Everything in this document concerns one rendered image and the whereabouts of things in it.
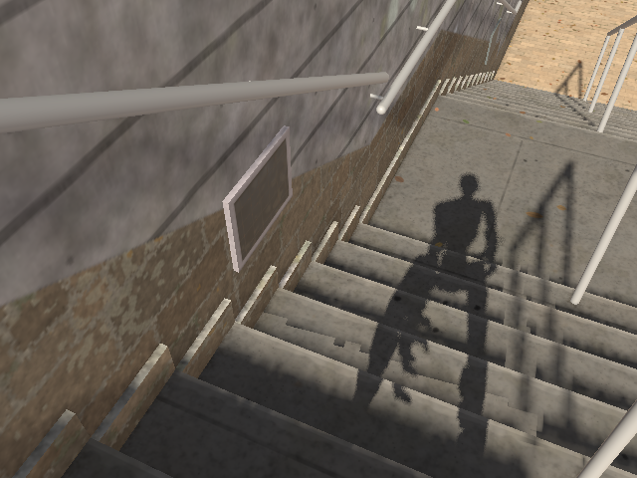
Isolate stairs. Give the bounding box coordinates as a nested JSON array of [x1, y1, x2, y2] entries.
[[61, 222, 637, 478], [446, 80, 637, 140]]

